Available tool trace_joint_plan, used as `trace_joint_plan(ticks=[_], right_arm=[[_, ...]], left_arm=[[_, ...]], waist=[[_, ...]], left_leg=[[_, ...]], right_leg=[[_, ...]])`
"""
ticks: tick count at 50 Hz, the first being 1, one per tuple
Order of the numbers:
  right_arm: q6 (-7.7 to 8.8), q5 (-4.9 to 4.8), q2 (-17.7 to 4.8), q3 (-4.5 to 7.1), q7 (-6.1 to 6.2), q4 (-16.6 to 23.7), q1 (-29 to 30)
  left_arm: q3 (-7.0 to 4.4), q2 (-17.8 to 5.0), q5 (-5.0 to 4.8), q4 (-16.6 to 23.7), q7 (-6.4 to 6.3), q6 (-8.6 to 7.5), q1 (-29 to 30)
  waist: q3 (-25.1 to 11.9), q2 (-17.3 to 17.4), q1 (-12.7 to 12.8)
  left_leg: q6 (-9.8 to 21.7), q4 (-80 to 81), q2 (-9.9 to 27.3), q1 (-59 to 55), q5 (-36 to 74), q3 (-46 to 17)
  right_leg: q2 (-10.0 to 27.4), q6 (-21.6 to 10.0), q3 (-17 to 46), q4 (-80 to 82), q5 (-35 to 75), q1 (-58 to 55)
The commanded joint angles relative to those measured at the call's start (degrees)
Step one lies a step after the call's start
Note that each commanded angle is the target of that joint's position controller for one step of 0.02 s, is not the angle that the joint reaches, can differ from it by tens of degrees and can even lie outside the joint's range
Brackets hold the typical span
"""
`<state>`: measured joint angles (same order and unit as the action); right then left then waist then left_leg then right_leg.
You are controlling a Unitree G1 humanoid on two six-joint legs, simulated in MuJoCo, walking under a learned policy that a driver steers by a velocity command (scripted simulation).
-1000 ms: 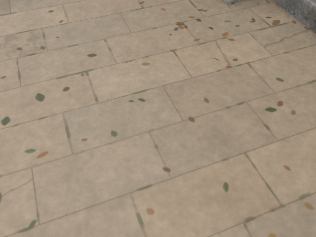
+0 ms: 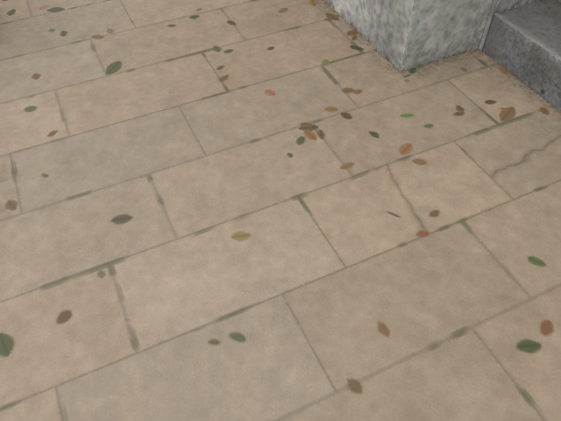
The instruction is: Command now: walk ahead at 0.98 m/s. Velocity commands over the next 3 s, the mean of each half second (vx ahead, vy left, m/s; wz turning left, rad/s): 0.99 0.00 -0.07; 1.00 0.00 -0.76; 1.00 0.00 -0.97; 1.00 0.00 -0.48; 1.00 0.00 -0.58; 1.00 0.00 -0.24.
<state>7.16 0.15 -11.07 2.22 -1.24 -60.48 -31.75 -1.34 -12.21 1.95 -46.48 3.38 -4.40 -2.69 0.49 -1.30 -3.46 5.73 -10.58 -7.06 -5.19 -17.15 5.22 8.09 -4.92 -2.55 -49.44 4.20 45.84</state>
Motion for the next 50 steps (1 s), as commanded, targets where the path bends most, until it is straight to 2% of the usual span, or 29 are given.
trace_joint_plan(ticks=[1,3,5,7,8,9,10,11,13,15,16,18,21,24,27,29,30,31,32,33,34,35,37,38,40,42,46,48,50], right_arm=[[1.83,-0.71,-6.81,0.32,0.62,3.50,0.81],[1.63,-0.40,-9.02,0.30,1.06,3.19,-0.49],[0.62,0.87,-11.34,0.65,1.95,2.63,-0.76],[-1.08,2.40,-13.80,1.42,3.04,2.61,1.78],[-1.35,2.49,-13.17,1.50,3.02,3.51,4.43],[-1.00,0.68,-2.78,-0.48,1.43,6.04,-1.41],[0.16,-1.61,-5.08,-0.20,1.08,6.46,-1.17],[0.44,-1.41,-7.62,0.36,1.58,9.28,8.11],[0.22,-0.15,-6.10,0.01,0.95,10.63,13.09],[-1.73,1.90,-3.12,-0.69,-0.45,11.01,11.62],[-2.37,2.28,-2.43,-0.90,-1.01,11.85,12.86],[-2.97,2.72,-3.08,-1.23,-1.67,14.77,19.46],[-2.20,2.67,-4.19,-1.91,-2.16,19.77,31.12],[-1.66,1.28,-4.61,-2.42,-2.58,21.43,35.99],[-1.68,1.52,-8.28,-1.43,-1.13,22.54,36.32],[-1.25,1.40,-12.42,0.36,0.40,19.07,22.72],[-1.11,1.54,-14.56,1.43,1.41,15.95,11.12],[-1.20,3.17,-19.62,2.86,2.69,14.84,0.52],[-1.28,4.61,-22.35,3.68,1.87,15.45,4.37],[-1.68,3.98,-17.17,3.51,1.10,16.69,10.16],[-1.36,3.51,-11.96,2.38,0.96,16.75,14.07],[-1.21,3.56,-9.57,1.95,0.83,15.52,14.60],[-0.64,2.77,-6.62,1.07,1.06,12.81,13.19],[-0.16,1.88,-5.76,0.86,0.85,11.53,12.17],[0.57,0.66,-5.46,0.87,0.49,10.25,11.80],[1.18,0.78,-5.48,0.80,0.29,10.07,12.68],[1.64,1.08,-8.77,1.21,1.03,9.39,11.08],[1.17,0.93,-11.05,1.40,1.86,9.04,8.91],[-0.21,0.95,-14.53,2.11,3.01,9.59,7.62]], left_arm=[[0.93,-1.08,-0.93,4.78,0.46,-0.63,8.07],[0.86,-2.44,-0.92,5.38,-0.03,-0.89,8.71],[-0.13,-5.16,-0.69,4.73,-0.97,-0.90,5.02],[-2.16,-9.39,-0.85,-0.63,-2.43,-0.77,-14.26],[-3.55,-12.17,0.06,-3.59,-3.48,-0.45,-25.08],[-5.22,-17.90,2.16,-4.01,-4.06,-0.43,-28.37],[-5.16,-14.53,1.08,-4.30,-2.62,-0.26,-27.31],[-4.70,-11.60,0.42,-4.84,-2.26,-0.67,-21.22],[-3.28,-5.48,0.46,-5.82,-1.94,-1.64,-16.54],[-2.13,-2.79,-0.20,-7.65,-2.48,-2.31,-16.76],[-2.08,-3.13,-0.86,-8.30,-2.58,-2.85,-17.51],[-2.23,-5.00,-1.44,-8.80,-2.35,-3.65,-18.97],[-2.00,-5.26,-2.10,-8.70,-1.99,-4.12,-21.59],[-2.77,-9.54,-2.71,-8.54,-2.42,-4.53,-24.01],[-3.08,-12.03,-2.18,-8.77,-2.77,-3.85,-25.51],[-3.72,-14.90,-0.94,-8.79,-3.38,-2.77,-24.99],[-4.03,-15.33,-0.65,-8.07,-3.56,-2.29,-22.63],[-2.87,-9.18,-0.14,-5.91,-3.45,-2.34,-22.99],[-1.29,-1.15,-4.75,-2.62,-2.77,-2.53,-30.01],[-1.91,-6.69,-4.10,-2.70,-3.58,-1.99,-24.98],[-2.33,-7.85,-3.35,-2.42,-3.40,-1.46,-19.57],[-2.26,-6.93,-2.79,-2.10,-2.86,-0.98,-17.05],[-2.00,-4.20,-0.78,-0.83,-1.61,0.92,-16.01],[-1.84,-2.88,-0.56,0.30,-1.13,1.86,-15.03],[-1.48,-2.25,-0.38,3.03,-0.33,3.13,-10.55],[-0.91,-2.15,-0.40,5.61,0.53,3.42,-5.81],[-0.40,-4.29,-0.70,9.06,1.71,3.33,2.59],[-0.33,-5.02,-0.65,9.50,2.06,3.09,4.53],[-0.83,-6.94,-0.95,8.34,1.59,2.96,0.64]], waist=[[10.38,2.16,1.30],[8.64,3.62,1.61],[3.09,6.82,4.28],[-7.46,9.19,13.54],[-12.30,8.43,18.48],[-19.54,-8.07,12.00],[-24.66,-8.26,11.69],[-11.93,-3.54,9.90],[-2.15,3.71,5.87],[1.06,1.70,1.47],[2.88,0.92,0.78],[6.62,0.43,1.02],[9.98,1.35,3.15],[9.00,0.39,4.95],[4.72,-1.49,4.54],[-4.89,-4.80,-1.84],[-10.40,-4.10,-7.81],[-19.50,2.36,-9.78],[-28.37,23.48,-1.49],[-21.13,14.70,-1.37],[-11.75,7.60,-1.24],[-6.26,2.36,-0.45],[-2.63,4.99,2.50],[-1.47,6.18,3.39],[1.47,6.11,4.22],[3.81,5.55,4.98],[8.22,2.94,4.91],[8.09,2.90,4.93],[4.01,5.94,7.73]], left_leg=[[3.03,12.77,14.14,14.53,33.67,-5.38],[2.10,8.08,15.70,4.01,52.73,-3.50],[1.24,-1.80,17.20,-4.74,73.16,-2.90],[1.30,-26.05,18.34,-3.96,76.64,-2.38],[1.73,-42.99,16.32,6.31,63.78,-1.86],[0.45,-68.89,7.53,30.73,12.30,-2.52],[1.33,-78.53,2.49,42.84,-8.47,-10.22],[2.55,-76.34,7.41,48.59,-0.96,-10.58],[2.56,-69.28,11.22,45.12,3.62,-10.49],[0.85,-64.70,13.47,40.57,3.46,-10.44],[-0.04,-62.72,14.49,41.72,3.57,-9.75],[-1.53,-57.10,16.02,45.97,7.94,-6.91],[-3.38,-37.85,15.20,41.88,20.41,-2.90],[-3.23,-25.40,11.61,31.68,29.25,-0.82],[-1.96,-19.64,8.19,30.57,23.32,-1.11],[-0.79,-19.52,5.49,16.31,13.17,-2.64],[-0.83,-19.50,8.26,2.93,11.19,-4.04],[-0.97,-22.19,21.93,-10.66,-7.53,-17.81],[4.01,-8.43,35.34,-22.07,-23.17,-50.01],[2.85,-3.85,32.70,-15.74,-27.57,-48.82],[2.09,-4.66,30.28,-7.30,-20.52,-37.25],[1.11,-3.47,27.90,0.46,-8.91,-28.90],[-0.14,-2.19,25.22,8.11,0.95,-18.00],[-1.08,-1.56,24.54,9.52,3.87,-14.09],[-2.23,0.47,23.59,11.26,10.83,-6.56],[-3.34,2.60,20.93,14.13,17.08,1.20],[-4.75,5.21,18.74,12.40,30.84,10.42],[-5.68,2.55,18.72,7.65,49.78,13.36],[-6.16,-6.36,20.34,1.69,71.79,13.77]], right_leg=[[-3.95,-1.05,-5.23,12.08,8.21,-13.10],[-6.39,-2.55,-6.30,17.17,6.62,-13.71],[-11.19,-3.79,-7.51,18.14,-1.52,-18.71],[-13.02,-5.77,-5.22,19.42,-8.32,-37.38],[-8.19,-7.35,-0.67,18.37,-14.89,-51.42],[10.63,-13.78,25.58,17.00,-26.23,-71.45],[14.78,-16.77,49.16,29.96,-37.94,-75.20],[11.23,-13.52,40.02,33.99,-36.56,-65.58],[7.31,-10.29,26.69,37.28,-26.33,-48.01],[3.53,-7.86,19.48,40.55,-25.91,-37.11],[2.59,-7.59,17.40,42.22,-25.11,-35.00],[0.90,-7.58,12.64,45.60,-19.82,-31.91],[-3.38,-7.77,8.07,47.63,-6.12,-27.48],[-1.71,-7.48,8.77,50.67,5.80,-30.70],[-0.03,-6.09,9.39,41.84,27.06,-46.75],[0.09,-4.31,10.01,23.25,37.24,-49.63],[-2.18,-3.71,9.33,8.24,28.57,-42.38],[-5.27,-4.03,8.07,-12.29,8.06,-31.10],[-13.07,-2.31,7.53,-31.21,-28.68,-12.24],[-8.80,-3.77,8.45,-34.27,-25.06,-5.63],[-6.00,-3.55,7.45,-31.85,-19.92,-3.75],[-4.12,-3.32,7.10,-29.13,-18.27,-5.52],[-1.53,-2.55,6.81,-27.31,-17.80,-7.64],[-0.78,-2.37,6.37,-26.90,-17.32,-7.08],[0.44,-1.81,4.88,-25.57,-14.65,-3.44],[-0.08,-1.70,2.29,-20.60,-7.81,-3.11],[-2.56,-3.60,-4.07,-2.45,0.39,-6.39],[-6.27,-5.38,-8.57,4.11,0.93,-11.00],[-10.41,-6.95,-10.81,6.19,-3.07,-17.23]])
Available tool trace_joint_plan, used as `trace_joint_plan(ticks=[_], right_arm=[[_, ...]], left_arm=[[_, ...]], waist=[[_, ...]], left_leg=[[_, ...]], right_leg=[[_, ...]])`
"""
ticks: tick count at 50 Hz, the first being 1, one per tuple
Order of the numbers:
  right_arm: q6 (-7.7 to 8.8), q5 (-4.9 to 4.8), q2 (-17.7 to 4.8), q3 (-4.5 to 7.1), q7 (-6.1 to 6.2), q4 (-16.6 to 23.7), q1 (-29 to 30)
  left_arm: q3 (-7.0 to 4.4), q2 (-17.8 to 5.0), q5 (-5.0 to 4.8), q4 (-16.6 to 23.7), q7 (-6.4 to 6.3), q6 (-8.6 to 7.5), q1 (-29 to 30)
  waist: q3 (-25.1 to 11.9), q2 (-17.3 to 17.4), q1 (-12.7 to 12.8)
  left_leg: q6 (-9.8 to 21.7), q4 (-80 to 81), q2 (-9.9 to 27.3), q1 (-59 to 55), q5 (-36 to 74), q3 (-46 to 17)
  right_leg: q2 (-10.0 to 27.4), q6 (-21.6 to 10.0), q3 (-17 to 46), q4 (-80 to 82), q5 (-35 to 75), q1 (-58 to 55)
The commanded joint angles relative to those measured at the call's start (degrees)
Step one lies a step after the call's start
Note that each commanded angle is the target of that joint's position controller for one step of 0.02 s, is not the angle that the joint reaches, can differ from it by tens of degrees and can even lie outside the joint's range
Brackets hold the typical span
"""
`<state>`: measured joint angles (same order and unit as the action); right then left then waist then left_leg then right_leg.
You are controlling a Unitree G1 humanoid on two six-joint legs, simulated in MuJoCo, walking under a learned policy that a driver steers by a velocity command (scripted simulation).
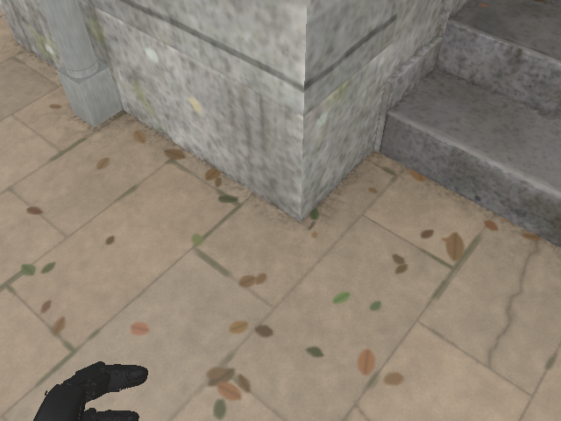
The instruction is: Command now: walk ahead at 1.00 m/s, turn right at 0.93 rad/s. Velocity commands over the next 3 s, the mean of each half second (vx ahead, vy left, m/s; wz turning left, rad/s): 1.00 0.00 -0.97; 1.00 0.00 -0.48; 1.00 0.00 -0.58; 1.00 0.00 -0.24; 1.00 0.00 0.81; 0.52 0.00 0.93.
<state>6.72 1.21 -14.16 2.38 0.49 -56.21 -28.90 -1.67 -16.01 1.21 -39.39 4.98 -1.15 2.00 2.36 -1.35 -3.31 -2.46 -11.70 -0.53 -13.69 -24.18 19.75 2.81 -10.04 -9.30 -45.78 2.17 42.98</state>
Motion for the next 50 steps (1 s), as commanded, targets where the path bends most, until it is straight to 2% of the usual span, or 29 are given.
trace_joint_plan(ticks=[1,3,4,5,6,8,9,12,16,19,21,23,24,25,26,27,28,29,30,34,37,38,39,41,43,45,47,49,50], right_arm=[[-0.79,0.16,-13.40,2.50,1.72,5.96,5.83],[-2.82,0.84,-14.94,3.27,1.53,8.37,10.69],[-3.09,0.35,-13.57,3.62,0.73,9.03,13.05],[-2.02,1.00,-4.70,1.24,-0.40,14.73,7.90],[-0.17,0.36,-6.58,0.74,-0.28,18.90,12.49],[1.13,0.76,-8.00,0.37,-0.31,19.34,16.90],[0.32,1.88,-7.31,0.08,-0.12,18.70,16.77],[-3.28,3.25,-6.27,-0.41,-0.68,18.97,16.44],[-3.03,1.56,-4.24,-1.54,-1.63,25.37,30.78],[-1.82,0.73,-4.81,-1.48,-1.95,26.99,34.24],[-1.09,-0.43,-6.64,-1.05,-0.99,26.90,32.11],[-1.41,-0.24,-11.37,0.91,0.82,24.12,20.36],[-1.21,-0.30,-14.20,2.31,2.04,20.78,7.38],[-0.99,1.06,-17.54,3.42,3.34,17.59,-6.61],[-0.37,4.47,-20.69,3.57,3.04,17.11,-4.96],[-0.16,4.00,-18.11,4.00,2.23,18.36,4.39],[0.07,2.51,-11.51,2.66,1.28,19.96,10.81],[0.29,1.73,-8.21,2.07,0.74,18.96,12.06],[0.57,1.69,-6.87,1.69,0.61,16.81,10.84],[2.36,-0.33,-5.24,1.40,-0.49,10.93,3.99],[3.28,-0.07,-7.87,2.12,-0.58,9.33,4.13],[3.01,0.45,-4.96,1.01,-0.27,8.21,3.32],[3.10,1.32,-10.34,2.58,-0.02,10.05,4.69],[3.06,0.43,-15.97,4.33,-0.08,11.37,7.85],[2.83,-0.71,-16.57,4.28,-0.50,11.25,8.20],[1.36,0.25,-15.20,4.05,0.64,11.12,10.87],[-0.58,1.15,-15.08,3.81,2.25,13.05,14.85],[-3.24,0.38,-13.24,3.12,2.30,15.66,17.63],[-4.54,0.38,-10.44,2.88,0.21,18.46,17.16]], left_arm=[[-1.17,-4.80,-0.33,-0.11,-0.50,-0.28,-9.94],[-4.08,-9.56,-0.38,-6.35,-2.28,-0.44,-31.37],[-6.32,-11.74,-2.21,-7.03,-3.67,0.30,-31.59],[-6.62,-17.97,-0.01,-5.10,-3.76,0.77,-22.89],[-7.24,-19.02,0.66,-3.03,-3.92,1.28,-25.42],[-5.84,-12.22,0.01,-5.12,-4.84,0.19,-23.83],[-5.47,-11.30,-0.15,-4.89,-5.16,-0.74,-21.79],[-4.15,-8.75,-0.96,-3.88,-5.16,-3.10,-19.68],[-4.67,-10.02,-1.01,-4.55,-3.98,-4.02,-23.68],[-5.47,-11.68,-1.11,-4.68,-3.62,-3.99,-24.45],[-6.09,-12.87,-1.31,-5.37,-3.94,-3.84,-23.97],[-6.94,-16.03,-0.71,-5.78,-4.02,-4.35,-22.37],[-6.82,-16.70,0.09,-4.93,-3.95,-4.13,-17.70],[-5.14,-11.00,0.94,-2.43,-4.20,-4.55,-13.56],[-2.01,-1.05,-1.43,-0.74,-4.36,-4.22,-20.35],[-1.38,-5.46,-1.51,-1.32,-4.63,-3.48,-22.91],[-1.76,-8.98,0.00,-2.54,-4.16,-2.16,-18.12],[-2.04,-10.32,0.90,-2.52,-3.37,-1.72,-14.01],[-1.75,-9.54,1.86,-2.32,-2.83,-1.50,-11.35],[0.48,-3.15,2.52,2.03,-1.09,-0.19,-4.21],[0.87,-4.11,2.10,5.14,0.09,-0.93,2.45],[0.11,-3.68,3.00,6.39,0.30,0.08,9.22],[0.30,-3.46,2.11,10.22,0.42,0.30,10.00],[0.37,-5.41,2.13,12.51,-0.26,0.29,5.42],[0.19,-6.74,1.63,12.70,-1.64,0.83,-0.96],[-0.98,-7.86,0.87,11.77,-4.03,1.71,-9.46],[-2.31,-8.88,-0.12,9.20,-5.35,2.23,-23.65],[-3.79,-8.89,0.73,3.34,-5.26,-0.53,-39.01],[-4.04,-10.64,-0.77,1.27,-3.61,-1.80,-39.80]], waist=[[-1.39,7.49,11.10],[-10.72,7.03,20.18],[-9.98,-1.98,20.29],[-8.51,-13.56,6.51],[-17.33,-5.97,10.19],[-2.71,6.32,5.70],[-0.41,7.33,3.23],[1.19,7.24,0.20],[4.15,3.28,4.98],[1.63,0.72,7.97],[-0.09,-0.63,6.72],[-8.49,-2.79,0.78],[-13.37,-1.74,-7.59],[-20.29,3.42,-13.23],[-23.34,21.95,-5.71],[-22.04,23.17,-0.99],[-14.51,12.85,-0.87],[-9.12,5.99,-0.54],[-7.21,4.16,-0.33],[-1.36,4.11,0.92],[1.80,5.27,2.39],[1.93,-1.00,0.36],[1.35,-4.17,1.62],[1.53,-6.71,4.10],[2.32,-1.71,6.07],[5.00,4.91,10.00],[-2.14,10.12,14.64],[-10.79,8.15,19.53],[-5.39,0.32,16.82]], left_leg=[[2.24,-13.47,15.09,9.19,85.69,-1.27],[4.66,-42.75,16.56,17.66,80.28,-4.38],[3.48,-66.87,6.27,30.65,37.41,-4.87],[0.45,-84.80,-0.66,55.99,-4.46,-10.42],[0.55,-86.90,-0.68,63.01,-2.47,-22.40],[0.94,-72.82,5.41,62.93,2.79,-24.66],[0.44,-69.24,6.73,58.81,2.66,-24.49],[-2.28,-57.71,9.42,49.96,2.60,-23.24],[-2.40,-35.75,7.40,46.69,21.46,-20.28],[-0.55,-23.24,4.39,40.35,30.47,-19.91],[0.04,-17.44,2.43,32.91,31.19,-20.93],[1.00,-17.69,-0.19,20.72,22.01,-21.02],[2.19,-16.96,1.37,7.87,17.21,-21.01],[3.34,-19.15,9.96,-6.23,6.12,-27.96],[6.89,-10.24,26.73,-15.67,-5.60,-54.33],[10.17,-2.61,27.89,-8.16,-19.36,-69.11],[10.20,-0.01,24.39,2.12,-22.31,-59.86],[9.69,0.90,21.18,9.94,-8.42,-49.81],[9.16,0.85,18.93,13.46,3.05,-43.11],[9.05,5.34,18.11,15.01,16.46,-32.27],[7.39,10.03,15.83,19.23,20.96,-22.67],[6.02,8.26,13.07,18.20,27.26,-16.06],[7.08,9.04,16.41,18.64,28.20,-15.35],[7.26,13.82,17.39,20.41,22.21,-11.43],[6.84,15.49,17.48,19.00,21.84,-9.59],[4.81,7.41,20.44,14.88,47.97,-7.69],[2.63,-9.00,19.10,10.55,68.32,-6.37],[3.52,-40.64,13.25,11.36,64.51,-5.53],[5.44,-57.59,4.49,20.47,48.87,-7.31]], right_leg=[[-6.73,-2.76,-3.79,2.69,-4.31,-20.53],[-9.05,-5.78,1.14,5.66,-12.83,-43.66],[-6.46,-7.59,9.48,12.06,-17.43,-53.04],[5.46,-14.68,36.00,13.81,-8.03,-61.61],[11.22,-20.68,53.43,26.30,-22.78,-66.10],[10.06,-14.61,49.93,33.87,-24.93,-48.70],[7.18,-12.83,44.54,33.68,-19.39,-41.16],[0.89,-11.34,34.88,35.09,-13.45,-26.15],[-4.10,-8.06,30.19,36.73,-2.66,-23.03],[-3.90,-5.43,30.16,34.76,5.03,-28.14],[-2.89,-2.60,31.49,30.96,15.19,-31.42],[-3.59,0.58,32.22,17.42,31.13,-36.56],[-5.72,2.11,30.30,1.61,30.00,-30.62],[-9.13,3.06,27.65,-16.64,8.52,-20.20],[-14.29,3.81,21.72,-31.73,-35.86,-2.41],[-8.49,2.69,18.87,-34.66,-28.22,2.07],[-4.02,3.18,17.00,-30.82,-20.85,-0.26],[-2.18,4.09,15.81,-26.50,-16.91,-3.47],[-0.75,4.70,16.18,-24.45,-16.17,-5.12],[1.30,4.97,19.32,-19.30,-11.76,1.51],[-0.69,5.12,17.32,-9.42,-2.92,0.82],[-3.59,4.67,15.66,-11.88,-1.81,2.23],[-3.07,4.32,14.21,-9.71,-1.29,2.04],[-1.82,4.07,12.19,-3.06,1.56,-3.93],[-0.89,3.54,9.88,0.32,2.73,-8.91],[-0.93,1.95,10.18,-0.12,-2.50,-8.58],[-3.74,-0.15,9.86,0.00,-12.36,-15.35],[-8.40,0.64,7.73,15.69,-10.18,-31.03],[-7.33,6.25,13.04,16.97,3.68,-32.08]])
Over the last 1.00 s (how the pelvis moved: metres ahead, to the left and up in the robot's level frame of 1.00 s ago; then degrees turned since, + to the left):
0.94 -0.04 -0.02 -25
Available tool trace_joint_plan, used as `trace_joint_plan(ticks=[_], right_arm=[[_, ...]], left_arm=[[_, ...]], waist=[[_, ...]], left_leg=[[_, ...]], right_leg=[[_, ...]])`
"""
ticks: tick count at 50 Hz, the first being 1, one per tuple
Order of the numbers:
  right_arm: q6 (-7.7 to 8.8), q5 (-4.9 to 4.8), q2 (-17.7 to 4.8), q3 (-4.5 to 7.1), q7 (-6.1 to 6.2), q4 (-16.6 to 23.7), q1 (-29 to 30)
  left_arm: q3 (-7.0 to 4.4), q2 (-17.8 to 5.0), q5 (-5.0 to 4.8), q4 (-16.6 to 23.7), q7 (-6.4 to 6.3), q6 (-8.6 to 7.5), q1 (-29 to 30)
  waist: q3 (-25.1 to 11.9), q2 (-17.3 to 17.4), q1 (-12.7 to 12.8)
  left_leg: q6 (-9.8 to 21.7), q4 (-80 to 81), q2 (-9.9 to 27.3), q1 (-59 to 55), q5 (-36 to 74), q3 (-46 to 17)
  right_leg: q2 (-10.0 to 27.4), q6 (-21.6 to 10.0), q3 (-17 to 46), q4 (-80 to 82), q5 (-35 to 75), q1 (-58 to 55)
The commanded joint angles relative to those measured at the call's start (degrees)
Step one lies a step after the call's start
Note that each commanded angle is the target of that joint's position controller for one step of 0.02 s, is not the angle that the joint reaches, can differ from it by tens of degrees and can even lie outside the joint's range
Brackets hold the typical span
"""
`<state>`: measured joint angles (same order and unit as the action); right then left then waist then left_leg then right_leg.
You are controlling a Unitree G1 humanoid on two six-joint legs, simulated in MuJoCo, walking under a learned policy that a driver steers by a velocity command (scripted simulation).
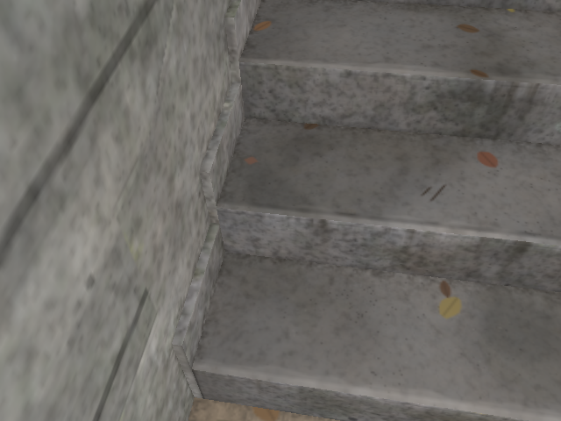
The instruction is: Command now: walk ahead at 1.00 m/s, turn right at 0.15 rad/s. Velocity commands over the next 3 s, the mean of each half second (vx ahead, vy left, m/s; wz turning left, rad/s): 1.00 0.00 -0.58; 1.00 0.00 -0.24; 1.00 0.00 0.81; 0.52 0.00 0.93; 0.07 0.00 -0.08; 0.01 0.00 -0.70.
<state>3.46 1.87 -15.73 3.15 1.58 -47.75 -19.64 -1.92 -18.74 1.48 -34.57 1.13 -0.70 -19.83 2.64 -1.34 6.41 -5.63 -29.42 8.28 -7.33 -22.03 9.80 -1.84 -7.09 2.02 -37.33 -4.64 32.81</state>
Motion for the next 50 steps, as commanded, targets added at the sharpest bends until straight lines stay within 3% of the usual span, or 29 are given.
trace_joint_plan(ticks=[1,2,4,6,7,9,12,14,16,17,19,20,22,23,29,31,33,34,36,37,38,39,40,41,43,45,47,49,50], right_arm=[[-0.98,-0.15,5.48,-1.20,-1.01,9.84,-10.99],[-1.14,1.16,3.77,-2.11,-1.07,7.71,-13.64],[-0.97,1.87,-2.11,-1.01,-0.64,9.97,0.55],[-2.34,2.15,-3.98,-0.98,-0.23,11.67,7.69],[-2.25,1.25,-2.12,-1.42,0.43,11.64,7.55],[-1.72,-1.08,-0.44,-2.10,1.62,11.87,7.05],[-1.29,-0.40,-1.71,-2.59,1.21,14.54,15.42],[-1.63,-0.39,-5.93,-1.45,1.62,13.50,11.30],[-0.68,-0.43,-6.49,-0.96,2.65,12.42,5.04],[0.28,0.18,-6.44,-0.94,3.19,11.47,1.87],[0.23,0.99,-10.07,1.56,2.66,12.48,3.49],[-0.03,0.91,-7.84,1.39,2.58,13.76,8.67],[1.23,0.10,-6.98,1.89,2.12,12.72,6.92],[1.63,-0.02,-6.10,1.40,2.07,11.83,7.71],[3.05,1.97,-10.17,3.06,-1.08,5.55,-1.98],[3.80,2.81,-11.32,2.93,-1.60,6.27,3.14],[3.61,0.82,-13.16,3.08,-1.42,9.77,12.17],[1.66,0.25,-13.97,2.97,-2.35,9.63,9.67],[0.53,-3.93,-12.60,2.47,-2.68,8.86,12.72],[0.15,-2.07,-3.02,0.82,-1.94,9.06,8.60],[1.84,-2.78,6.09,-1.51,-0.43,12.44,3.55],[2.22,-3.68,0.15,-0.08,1.34,13.94,12.30],[1.99,-3.21,0.62,-0.28,2.28,17.24,20.35],[2.05,-2.68,2.58,-1.04,2.17,18.65,25.03],[-0.06,-1.02,10.04,-3.40,0.73,19.09,23.43],[-2.14,-1.11,9.34,-4.86,0.42,24.08,24.27],[-5.26,-2.39,4.60,-3.85,0.70,21.84,20.40],[-6.22,-0.37,-3.22,-1.72,1.01,15.35,2.07],[-6.57,-2.36,-7.93,0.25,1.53,11.43,-5.81]], left_arm=[[-5.40,-17.89,-0.21,-4.88,-0.48,-3.10,-12.12],[-5.93,-16.97,-1.02,-4.29,0.85,-3.47,-11.41],[-3.77,-8.40,-0.76,-3.81,1.01,-3.84,-4.19],[-3.29,-7.01,-1.20,-6.05,-0.27,-4.23,-5.02],[-1.51,-2.82,0.43,-6.51,-1.27,-2.67,-4.11],[-1.41,-1.51,0.63,-7.29,-2.11,-0.99,-5.31],[-1.10,0.32,-0.64,-8.28,-2.36,-0.41,-7.54],[-2.84,-4.65,-2.91,-7.90,-1.06,-2.29,-1.60],[-3.27,-5.50,-2.93,-6.23,-0.50,-3.02,6.60],[-3.11,-5.20,-3.26,-4.38,-0.61,-3.00,8.10],[-2.14,-2.44,-4.20,-5.50,-0.64,-3.13,3.19],[-2.17,-2.55,-2.24,-4.94,-0.72,-2.64,4.14],[-2.14,-2.64,0.90,-1.85,-0.88,-1.24,8.13],[-1.56,-2.04,2.12,-1.68,0.27,0.02,7.76],[1.94,5.65,-0.55,8.32,1.64,1.16,26.90],[1.86,4.73,-0.35,10.50,0.14,0.67,28.45],[0.26,-0.16,1.03,6.84,0.12,0.66,16.67],[-1.16,-3.27,-0.02,4.06,-0.03,-0.23,9.21],[-2.73,-2.84,0.54,-1.99,-0.46,-1.58,-7.96],[-3.40,-6.90,2.31,-4.64,0.69,-1.71,-2.79],[-3.87,-13.44,2.98,-2.80,0.68,-2.07,-10.03],[-7.18,-17.35,3.28,-4.14,-0.78,-1.29,-20.42],[-6.79,-17.77,3.92,-5.38,-1.04,-0.93,-16.05],[-4.76,-11.88,4.22,-7.17,-0.52,-1.42,-10.14],[-0.46,0.37,2.52,-13.60,0.24,-2.67,-9.59],[1.47,4.71,2.22,-13.74,0.55,-5.15,2.53],[1.66,2.12,0.89,-12.52,-0.03,-7.11,8.06],[-1.16,-9.26,-3.35,-7.94,-1.54,-9.53,18.50],[-2.93,-15.40,-6.04,-6.23,-2.77,-10.27,21.36]], waist=[[-9.77,-26.42,-10.24],[-16.80,-22.57,-9.04],[-2.77,-1.29,-9.20],[-2.15,-0.98,-7.00],[0.06,-5.48,-6.93],[-0.62,-4.64,-6.59],[-3.00,-3.43,-1.97],[-6.42,-2.31,-3.48],[-5.63,0.90,-8.64],[-5.65,8.34,-11.25],[-6.04,22.32,-8.57],[-5.55,24.84,-7.72],[-1.92,4.14,-5.86],[-1.60,-0.37,-3.85],[0.55,9.14,-11.37],[1.90,9.47,-7.81],[-8.57,4.89,0.22],[-15.02,3.02,1.39],[-18.02,3.20,11.07],[-7.63,-7.56,1.93],[-20.36,-19.57,0.63],[-33.24,-11.33,10.56],[-25.04,-6.75,7.88],[-14.31,-8.77,4.35],[-2.72,-8.89,-4.61],[4.71,-8.14,-14.40],[5.09,-4.76,-17.70],[-9.16,-3.74,-28.49],[-20.91,-0.94,-32.31]], left_leg=[[9.33,-57.36,-14.58,37.67,-9.23,-7.62],[13.67,-61.36,-9.93,38.26,-9.67,-16.88],[12.15,-49.26,-4.92,37.28,2.55,-12.29],[9.13,-38.61,-2.74,32.36,6.75,-11.84],[6.78,-37.65,-5.75,29.05,2.14,-7.13],[4.74,-25.80,-6.10,26.01,-2.21,-4.70],[2.97,-9.27,-8.74,24.86,4.17,-6.80],[5.54,-3.76,-6.91,20.86,8.75,-11.08],[8.51,-2.00,-5.57,8.22,12.00,-14.50],[9.98,4.95,-3.68,4.05,10.62,-16.19],[19.59,13.58,9.38,-2.17,-7.26,-35.62],[22.90,15.13,16.00,1.17,-4.95,-41.71],[21.73,16.53,19.41,7.09,-8.31,-39.04],[19.65,17.48,19.71,8.52,-2.53,-33.38],[8.19,17.44,11.31,5.05,22.27,-4.31],[7.98,19.09,13.19,7.77,40.70,0.16],[6.29,8.14,7.93,13.33,66.83,6.26],[8.56,-3.15,5.18,9.77,72.79,4.76],[8.14,-33.06,2.08,24.53,62.51,2.50],[8.48,-58.94,-7.32,50.95,0.01,-3.52],[8.92,-82.76,-9.73,61.75,-14.28,-19.00],[8.81,-93.14,-13.84,66.06,-5.54,-19.61],[8.40,-100.87,-12.46,78.44,-5.66,-13.52],[9.43,-108.65,-11.63,88.09,-8.58,-12.17],[13.41,-116.84,-11.61,89.77,-9.01,-14.51],[13.91,-97.69,-10.93,74.46,-8.17,-13.08],[12.91,-83.68,-15.00,59.59,-0.40,-4.37],[13.48,-65.59,-17.41,30.04,-0.50,1.33],[11.41,-60.55,-20.03,15.53,8.42,3.34]], right_leg=[[10.53,-0.26,31.65,16.25,-3.16,-32.94],[10.85,-0.87,41.83,20.39,-33.89,-33.05],[9.48,0.81,36.77,26.70,-37.83,-14.94],[5.25,3.56,28.71,27.81,-26.11,-12.17],[0.66,2.65,18.02,24.14,-8.70,-8.03],[-2.96,1.65,9.43,19.82,9.73,-7.88],[0.53,4.30,19.83,22.79,15.38,-16.00],[3.21,4.67,24.75,24.10,1.43,-19.82],[2.55,4.27,26.81,19.54,0.65,-7.04],[2.85,2.65,26.12,12.23,8.83,-5.85],[-6.30,5.27,9.90,-9.69,7.43,3.46],[-5.88,5.31,7.52,-25.14,-15.13,8.27],[1.01,2.87,8.19,-40.27,-18.70,14.04],[3.46,1.80,8.90,-39.67,-16.12,14.66],[6.92,1.49,-3.76,-37.74,-23.33,22.83],[9.31,0.27,-5.12,-36.70,-27.19,21.11],[5.77,-2.83,-6.05,-24.37,-15.71,-2.02],[-0.09,-2.21,-10.06,-16.93,-15.37,-10.84],[-1.27,-0.26,-9.66,15.62,11.87,-42.56],[7.36,1.09,-0.67,13.94,30.79,-52.93],[22.55,3.46,7.16,-10.02,94.28,-64.28],[27.85,-2.69,13.87,0.26,75.88,-67.67],[28.28,-5.02,19.08,8.76,44.02,-63.57],[26.09,-4.46,18.51,11.49,29.57,-57.30],[23.34,0.73,7.78,16.82,16.33,-37.82],[19.24,7.55,-6.11,30.40,10.80,-9.80],[14.90,8.45,-16.25,38.14,43.78,0.01],[10.35,6.91,-22.52,28.29,95.08,-1.72],[11.51,4.62,-20.72,17.29,115.58,-6.67]])
Over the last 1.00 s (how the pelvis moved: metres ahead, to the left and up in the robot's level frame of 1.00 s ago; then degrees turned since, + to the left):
0.74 -0.27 -0.01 -40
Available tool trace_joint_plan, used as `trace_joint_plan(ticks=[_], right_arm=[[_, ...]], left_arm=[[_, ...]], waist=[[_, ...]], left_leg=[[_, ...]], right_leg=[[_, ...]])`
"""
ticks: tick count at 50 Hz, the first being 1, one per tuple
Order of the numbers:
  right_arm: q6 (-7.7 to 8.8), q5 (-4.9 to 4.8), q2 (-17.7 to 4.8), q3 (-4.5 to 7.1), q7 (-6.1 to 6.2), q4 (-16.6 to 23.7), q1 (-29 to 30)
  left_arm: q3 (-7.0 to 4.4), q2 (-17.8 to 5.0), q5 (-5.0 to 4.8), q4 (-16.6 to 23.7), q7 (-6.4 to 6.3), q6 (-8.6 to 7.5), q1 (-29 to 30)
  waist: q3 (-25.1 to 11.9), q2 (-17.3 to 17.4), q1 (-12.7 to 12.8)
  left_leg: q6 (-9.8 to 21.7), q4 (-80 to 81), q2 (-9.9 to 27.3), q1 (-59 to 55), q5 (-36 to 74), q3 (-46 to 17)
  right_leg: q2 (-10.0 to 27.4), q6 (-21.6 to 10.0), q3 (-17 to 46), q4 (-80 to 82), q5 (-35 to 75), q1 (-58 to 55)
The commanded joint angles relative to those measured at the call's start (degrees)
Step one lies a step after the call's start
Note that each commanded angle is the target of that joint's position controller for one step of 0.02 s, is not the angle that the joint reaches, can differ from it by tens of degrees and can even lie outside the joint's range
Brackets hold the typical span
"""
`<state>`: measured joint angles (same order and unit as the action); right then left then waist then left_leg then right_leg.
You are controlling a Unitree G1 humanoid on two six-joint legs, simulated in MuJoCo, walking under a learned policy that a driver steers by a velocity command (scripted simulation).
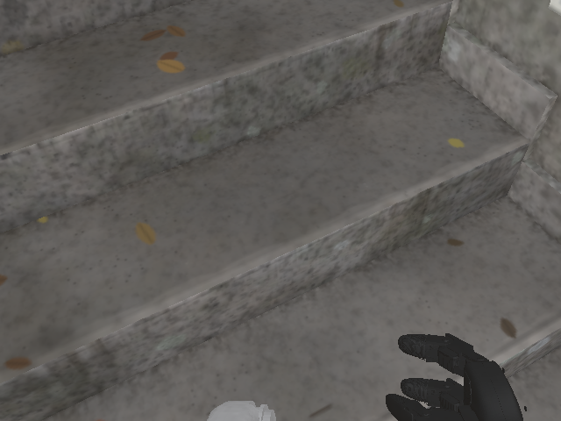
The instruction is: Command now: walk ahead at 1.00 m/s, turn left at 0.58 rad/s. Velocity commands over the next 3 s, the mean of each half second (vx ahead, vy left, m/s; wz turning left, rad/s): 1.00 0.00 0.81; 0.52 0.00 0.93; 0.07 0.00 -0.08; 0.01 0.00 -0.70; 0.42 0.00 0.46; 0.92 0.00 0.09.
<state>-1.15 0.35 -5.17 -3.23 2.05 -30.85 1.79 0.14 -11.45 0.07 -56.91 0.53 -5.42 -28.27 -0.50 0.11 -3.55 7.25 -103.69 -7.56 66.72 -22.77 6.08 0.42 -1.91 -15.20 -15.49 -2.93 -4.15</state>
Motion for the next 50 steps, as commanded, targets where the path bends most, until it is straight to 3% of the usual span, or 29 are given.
trace_joint_plan(ticks=[1,2,3,4,5,6,9,12,15,16,18,19,20,21,23,26,29,33,34,35,37,38,39,40,41,43,45,47,50], right_arm=[[-1.89,-0.30,-16.13,6.48,1.48,-6.72,-36.60],[-1.41,-0.49,-20.13,8.10,1.25,-9.21,-44.90],[-0.38,-1.44,-18.71,9.21,0.18,-11.23,-43.18],[1.14,-1.11,-17.40,9.63,-0.40,-12.54,-29.89],[1.78,-0.83,-12.77,6.94,-1.24,-9.90,-21.72],[1.60,-0.28,-11.86,6.56,-1.41,-9.82,-18.11],[5.04,0.23,-12.60,6.71,-0.66,-12.48,-18.38],[7.91,2.00,-14.46,6.98,-0.48,-16.73,-25.45],[6.06,-1.33,-17.46,9.10,0.78,-16.30,-25.17],[6.72,-2.56,-20.58,10.01,0.75,-13.90,-27.64],[9.58,-2.36,-30.78,14.57,-2.02,-10.76,-15.31],[12.07,-0.17,-20.44,12.97,-4.05,-8.55,-8.45],[12.18,0.29,-8.83,10.25,-4.71,-1.24,-6.43],[11.65,1.57,-6.49,9.17,-4.03,-0.77,-13.32],[8.48,3.76,-2.98,6.93,-3.97,-1.30,-13.35],[4.80,1.19,1.74,3.84,-3.78,0.06,-10.11],[2.40,0.08,-0.37,3.62,-1.67,6.87,4.64],[0.50,1.40,-1.86,2.67,0.36,12.68,13.31],[-0.51,0.42,-3.62,2.44,-1.07,11.47,6.74],[-3.85,-0.36,-10.27,0.15,-5.57,16.29,11.11],[-6.42,-5.70,-10.82,1.79,-8.73,5.48,-15.14],[-5.60,-4.04,-15.79,4.52,-7.65,-1.50,-34.65],[-5.74,0.15,-15.67,4.73,-4.15,-13.76,-50.58],[-3.81,3.35,-23.85,5.24,-5.50,-8.49,-43.07],[-1.05,5.12,-23.93,7.50,-5.34,-9.45,-33.25],[2.40,-0.31,-12.85,4.06,-7.92,-15.61,-20.45],[3.87,3.61,-3.27,1.46,-10.16,-21.37,-18.72],[6.18,3.60,-6.17,2.35,-8.28,-21.89,-20.15],[7.31,8.56,-14.47,3.72,-5.48,-20.89,-28.86]], left_arm=[[-6.16,-23.97,-4.42,17.57,-1.45,-6.23,32.41],[-6.54,-20.74,-4.82,19.05,-1.13,-5.72,34.36],[-5.82,-13.03,-3.75,20.00,-0.52,-3.89,39.22],[-1.87,-0.88,1.91,27.14,1.07,-2.91,40.26],[0.77,6.78,6.15,34.09,1.20,-3.41,31.91],[2.19,8.97,5.90,33.22,1.98,-2.33,22.03],[2.65,2.99,7.12,35.82,-0.20,-0.16,28.86],[3.33,2.68,4.95,44.99,-2.58,1.21,46.06],[5.38,5.58,3.68,47.01,-1.18,1.45,45.20],[3.22,4.67,0.90,43.23,-1.37,1.42,35.96],[-3.74,-6.73,0.34,34.72,-2.61,3.77,6.35],[-6.07,-12.96,1.11,28.73,-2.46,2.86,2.36],[-7.23,-17.74,1.73,26.54,-3.33,2.42,7.07],[-5.92,-11.50,2.42,28.54,-2.68,2.20,20.23],[-2.61,1.63,0.87,20.58,-1.18,0.53,23.46],[-1.93,5.80,2.58,6.50,0.06,-1.83,9.91],[-2.82,-0.45,3.85,2.89,0.75,-4.33,8.98],[-1.58,-1.83,1.47,-2.38,-0.27,-4.05,2.93],[-2.55,-6.16,0.24,-0.53,-1.56,-3.10,5.54],[-2.31,-12.73,5.86,-4.11,6.59,-1.48,0.42],[-8.62,-31.26,6.66,4.23,7.62,-1.56,15.45],[-10.30,-32.47,5.62,8.61,5.91,-0.81,19.72],[-7.37,-18.23,8.07,7.69,6.27,0.92,10.97],[-7.57,-19.86,7.02,4.74,9.19,2.44,-9.34],[-9.19,-17.73,1.41,12.65,7.14,2.11,5.11],[-6.42,-11.64,4.33,17.77,3.67,1.79,11.85],[-3.14,-6.69,4.40,19.87,0.04,2.92,11.86],[-0.77,-4.20,1.44,24.07,-0.92,2.62,16.70],[1.29,-2.76,-1.78,32.21,0.20,1.73,25.33]], waist=[[-21.47,-8.30,-24.64],[-23.07,-7.30,-26.76],[-15.26,4.90,-25.71],[0.63,26.00,-13.30],[-2.48,15.50,0.64],[-6.06,9.98,7.14],[11.30,-4.63,7.98],[14.97,-1.28,2.72],[-2.03,-7.56,4.18],[-14.19,-5.68,6.84],[-31.00,4.25,25.76],[-29.95,-13.32,23.97],[-27.30,-33.76,16.82],[-23.34,-23.06,6.92],[-7.07,-4.04,0.81],[3.04,-0.86,0.37],[8.22,-2.23,0.58],[9.88,0.79,-2.97],[6.01,-1.42,-6.25],[-23.45,-7.86,-11.84],[-21.42,-10.20,-20.54],[-25.29,-3.92,-25.19],[-31.51,13.20,-18.35],[-51.17,12.20,-5.67],[-26.66,-4.84,-7.02],[-16.63,-0.08,0.14],[-7.74,-3.54,8.22],[-3.95,1.03,8.97],[-5.69,-2.39,5.29]], left_leg=[[-0.15,23.11,-0.61,-61.35,5.96,3.74],[4.59,37.66,-0.10,-65.00,5.72,-0.38],[11.55,67.37,4.02,-68.28,16.02,-12.08],[14.43,65.55,0.13,-59.97,52.51,-25.71],[15.69,67.84,2.66,-59.13,61.61,-38.59],[17.30,76.59,7.50,-58.07,38.19,-48.88],[11.93,85.61,9.29,-42.16,15.67,-43.50],[10.86,94.21,9.07,-37.61,24.92,-35.77],[8.00,105.45,6.83,-30.00,40.59,-23.61],[8.03,94.82,7.57,-29.26,74.44,-25.36],[3.41,61.74,11.09,-45.46,104.71,-28.21],[0.71,37.48,2.48,-41.27,51.81,-24.66],[-2.15,12.42,-5.22,-22.25,16.80,-21.96],[-2.32,-3.79,-0.48,-16.32,18.66,-21.52],[0.23,-12.76,5.09,-9.69,23.15,-14.28],[2.87,-23.34,4.42,3.40,13.27,-14.81],[2.26,-29.13,3.76,11.69,-1.47,-9.62],[1.35,-3.89,5.58,6.71,-3.98,-2.08],[0.93,13.13,5.89,-12.85,-0.97,3.81],[1.25,20.62,-2.05,-39.32,-0.04,6.25],[2.51,33.47,-5.24,-53.73,18.48,3.66],[4.39,59.07,-7.61,-69.32,25.82,2.89],[15.50,68.02,1.09,-94.36,63.33,-20.92],[30.87,66.39,17.57,-98.12,105.44,-55.32],[20.62,71.72,19.52,-83.42,91.98,-55.27],[16.19,70.23,14.61,-72.61,68.37,-38.54],[11.14,74.51,12.90,-55.60,59.19,-29.23],[5.97,77.48,9.09,-42.08,41.96,-21.59],[2.63,80.97,6.07,-33.43,25.22,-21.55]], right_leg=[[14.84,-0.52,0.41,-19.14,123.29,21.47],[12.26,-0.71,2.79,-43.28,118.16,18.02],[2.49,-0.65,4.82,-77.13,48.42,29.16],[-11.66,1.65,12.50,-110.79,-10.03,54.61],[-10.55,0.71,20.94,-118.89,-13.83,62.65],[-8.78,-0.67,21.77,-121.64,-15.36,64.67],[-2.33,-0.92,21.09,-115.74,-23.86,75.08],[1.10,-0.07,15.33,-105.05,-35.82,76.70],[1.20,-2.44,10.08,-57.17,-29.05,31.68],[-4.81,-0.52,6.74,-57.68,-23.73,7.06],[-3.72,-2.38,16.08,-46.63,-29.84,-2.71],[3.80,-4.16,29.52,-31.31,-35.31,-4.70],[18.44,-3.92,65.77,-3.82,-30.41,-3.66],[20.95,-7.07,71.20,-3.23,-33.01,1.58],[17.06,-7.86,51.52,-9.66,-40.03,15.53],[12.98,-3.30,28.07,-8.25,-20.98,19.66],[17.27,-2.47,19.10,3.43,-0.81,19.10],[9.97,1.99,2.07,8.09,25.53,17.99],[7.22,-0.17,-3.46,11.48,34.18,24.72],[13.41,-8.74,4.83,4.56,84.50,32.48],[21.27,-3.47,6.65,-7.73,124.24,28.09],[19.17,3.08,7.31,-31.00,125.97,27.45],[6.43,11.10,6.70,-75.99,24.78,48.76],[-6.17,7.21,31.52,-103.61,-1.00,48.46],[-11.79,6.83,33.88,-110.63,-2.40,66.42],[-10.97,3.38,30.14,-114.94,-11.49,75.89],[-3.70,-1.05,25.51,-108.90,-14.77,75.16],[-2.50,-2.57,20.91,-108.64,-26.31,73.85],[-1.32,-0.83,16.59,-96.03,-19.03,66.85]])
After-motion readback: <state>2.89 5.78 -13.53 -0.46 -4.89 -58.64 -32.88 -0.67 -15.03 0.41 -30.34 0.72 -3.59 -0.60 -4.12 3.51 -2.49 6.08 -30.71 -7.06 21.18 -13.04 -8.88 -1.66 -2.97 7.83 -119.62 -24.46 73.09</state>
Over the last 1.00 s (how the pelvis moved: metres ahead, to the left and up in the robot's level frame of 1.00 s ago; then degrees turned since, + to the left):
0.49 -0.45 0.05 -27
